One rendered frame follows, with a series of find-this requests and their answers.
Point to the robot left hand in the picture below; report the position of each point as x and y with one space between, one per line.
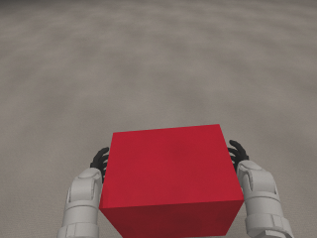
98 162

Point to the robot right hand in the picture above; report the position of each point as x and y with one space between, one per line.
240 154

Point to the left robot forearm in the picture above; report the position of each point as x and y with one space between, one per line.
80 215

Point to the carton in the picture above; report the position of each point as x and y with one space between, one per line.
171 183

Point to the right robot forearm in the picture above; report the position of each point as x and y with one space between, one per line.
265 217

